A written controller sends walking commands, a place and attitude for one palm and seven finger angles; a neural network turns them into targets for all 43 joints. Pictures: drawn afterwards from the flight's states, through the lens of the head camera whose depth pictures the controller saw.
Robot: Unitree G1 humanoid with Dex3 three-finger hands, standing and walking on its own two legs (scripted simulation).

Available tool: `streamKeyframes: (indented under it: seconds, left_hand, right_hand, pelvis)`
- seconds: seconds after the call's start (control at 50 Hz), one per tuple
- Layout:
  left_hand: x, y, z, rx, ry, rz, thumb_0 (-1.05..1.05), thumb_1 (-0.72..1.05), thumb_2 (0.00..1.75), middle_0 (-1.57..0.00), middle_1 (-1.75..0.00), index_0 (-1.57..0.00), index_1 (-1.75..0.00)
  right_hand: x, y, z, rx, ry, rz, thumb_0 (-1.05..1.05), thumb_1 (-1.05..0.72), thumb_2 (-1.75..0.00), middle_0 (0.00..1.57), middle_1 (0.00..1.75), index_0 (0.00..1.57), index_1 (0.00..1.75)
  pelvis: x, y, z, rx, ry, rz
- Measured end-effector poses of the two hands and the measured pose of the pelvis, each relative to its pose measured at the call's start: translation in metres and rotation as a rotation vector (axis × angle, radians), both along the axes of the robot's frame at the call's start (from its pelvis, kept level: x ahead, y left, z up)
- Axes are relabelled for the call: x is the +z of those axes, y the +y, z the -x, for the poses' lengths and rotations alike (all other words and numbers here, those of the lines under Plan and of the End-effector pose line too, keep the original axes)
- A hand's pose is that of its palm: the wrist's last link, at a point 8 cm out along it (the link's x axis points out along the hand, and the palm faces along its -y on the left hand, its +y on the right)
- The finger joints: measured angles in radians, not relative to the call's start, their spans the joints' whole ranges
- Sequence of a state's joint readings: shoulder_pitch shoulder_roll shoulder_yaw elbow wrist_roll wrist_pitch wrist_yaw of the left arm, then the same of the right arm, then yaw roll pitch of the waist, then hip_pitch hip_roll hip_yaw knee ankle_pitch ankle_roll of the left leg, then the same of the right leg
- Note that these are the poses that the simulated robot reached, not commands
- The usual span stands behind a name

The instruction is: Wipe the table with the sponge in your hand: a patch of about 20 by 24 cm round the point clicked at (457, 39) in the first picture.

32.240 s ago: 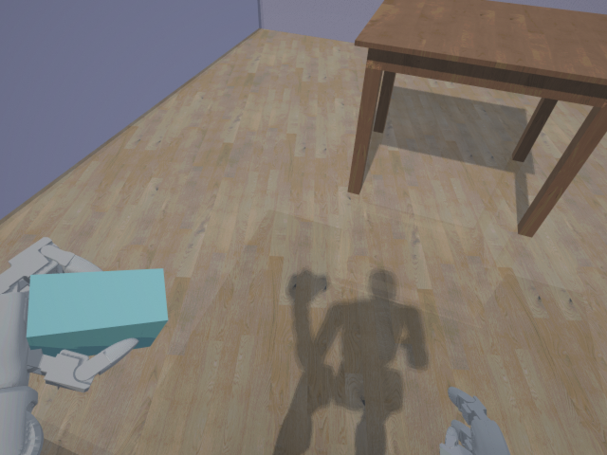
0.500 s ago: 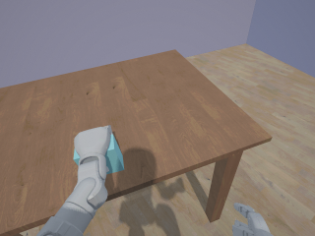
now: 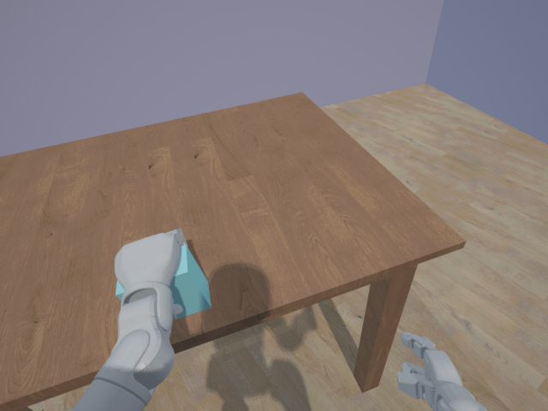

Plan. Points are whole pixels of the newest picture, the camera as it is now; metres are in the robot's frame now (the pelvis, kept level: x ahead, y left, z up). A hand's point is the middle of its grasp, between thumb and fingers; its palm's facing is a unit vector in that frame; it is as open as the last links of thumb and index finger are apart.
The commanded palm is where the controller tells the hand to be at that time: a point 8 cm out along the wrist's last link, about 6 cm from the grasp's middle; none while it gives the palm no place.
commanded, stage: slide back across to the middle lane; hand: left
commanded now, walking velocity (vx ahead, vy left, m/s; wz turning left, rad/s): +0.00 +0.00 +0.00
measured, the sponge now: (171, 293) +0.29 +0.21 +0.04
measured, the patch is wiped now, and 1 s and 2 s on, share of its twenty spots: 0.95 0.95 0.95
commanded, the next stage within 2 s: wipe forward along the middle lane in 0.42 s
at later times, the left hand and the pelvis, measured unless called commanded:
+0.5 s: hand (126, 298) +0.25 +0.26 +0.07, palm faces +0.03 -0.09 -1.00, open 9.7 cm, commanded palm +0.22 +0.26 +0.12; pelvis +0.00 +0.00 +0.00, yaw +0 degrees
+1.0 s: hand (113, 283) +0.28 +0.29 +0.07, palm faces -0.04 -0.04 -1.00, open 9.7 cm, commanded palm +0.26 +0.29 +0.10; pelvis -0.02 +0.00 +0.00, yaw +2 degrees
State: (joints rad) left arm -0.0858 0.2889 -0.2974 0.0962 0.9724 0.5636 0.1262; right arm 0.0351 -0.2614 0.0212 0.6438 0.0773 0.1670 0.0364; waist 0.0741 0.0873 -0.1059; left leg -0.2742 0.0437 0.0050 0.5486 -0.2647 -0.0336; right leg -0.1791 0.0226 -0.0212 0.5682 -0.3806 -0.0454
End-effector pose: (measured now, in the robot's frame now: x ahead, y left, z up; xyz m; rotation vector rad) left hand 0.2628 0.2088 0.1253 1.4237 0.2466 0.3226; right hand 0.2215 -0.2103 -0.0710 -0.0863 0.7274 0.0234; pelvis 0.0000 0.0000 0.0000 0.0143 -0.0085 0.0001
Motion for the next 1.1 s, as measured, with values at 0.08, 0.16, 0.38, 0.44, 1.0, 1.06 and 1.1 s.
streamKeyframes:
  seconds: [0.08, 0.16, 0.38, 0.44, 1.0, 1.06, 1.1]
  left_hand:
    - [0.001, 0.006, 0.005, 0.009, 0.011, 0.0, 0.0, -0.46, 1.08, -0.74, -1.41, -0.75, -1.41]
    - [0.002, 0.016, 0.008, 0.03, 0.035, -0.002, -0.01, -0.46, 1.08, -0.75, -1.41, -0.76, -1.4]
    - [0.001, 0.037, 0.027, 0.034, 0.053, -0.015, -0.01, -0.47, 1.08, -0.75, -1.4, -0.76, -1.4]
    - [0.001, 0.04, 0.031, 0.033, 0.051, -0.016, -0.01, -0.47, 1.08, -0.76, -1.4, -0.76, -1.4]
    - [-0.003, 0.078, 0.005, 0.054, 0.113, -0.078, -0.01, -0.48, 1.08, -0.78, -1.38, -0.79, -1.37]
    - [-0.003, 0.081, -0.004, 0.051, 0.123, -0.088, -0.01, -0.48, 1.08, -0.78, -1.38, -0.79, -1.37]
    - [-0.002, 0.084, -0.009, 0.048, 0.127, -0.092, -0.01, -0.48, 1.08, -0.78, -1.38, -0.79, -1.37]
  right_hand:
    - [0.0, -0.003, 0.001, -0.006, -0.005, 0.012, 0.01, -0.91, -0.89, 0.2, 0.3, 0.2, 0.3]
    - [-0.001, -0.006, 0.003, -0.015, -0.004, 0.029, 0.01, -0.91, -0.89, 0.2, 0.3, 0.2, 0.3]
    - [-0.008, -0.017, 0.013, -0.032, 0.007, 0.064, 0.01, -0.91, -0.89, 0.2, 0.3, 0.2, 0.3]
    - [-0.009, -0.018, 0.015, -0.034, 0.011, 0.07, 0.01, -0.91, -0.89, 0.2, 0.3, 0.2, 0.3]
    - [-0.023, -0.019, 0.052, -0.056, 0.087, 0.115, 0.01, -0.91, -0.89, 0.2, 0.3, 0.2, 0.3]
    - [-0.028, -0.024, 0.064, -0.07, 0.12, 0.127, 0.01, -0.91, -0.89, 0.2, 0.3, 0.2, 0.3]
    - [-0.031, -0.027, 0.072, -0.083, 0.144, 0.135, 0.01, -0.91, -0.89, 0.2, 0.3, 0.2, 0.3]
  pelvis:
    - [0.0, -0.001, 0.0, -0.003, -0.006, -0.001]
    - [0.001, -0.003, 0.001, -0.003, -0.009, -0.001]
    - [0.002, -0.005, 0.002, 0.003, -0.007, 0.002]
    - [0.002, -0.005, 0.003, 0.004, -0.007, 0.003]
    - [0.001, -0.001, 0.022, 0.03, 0.017, 0.017]
    - [0.0, 0.0, 0.024, 0.033, 0.026, 0.02]
    - [0.0, 0.0, 0.025, 0.032, 0.032, 0.022]
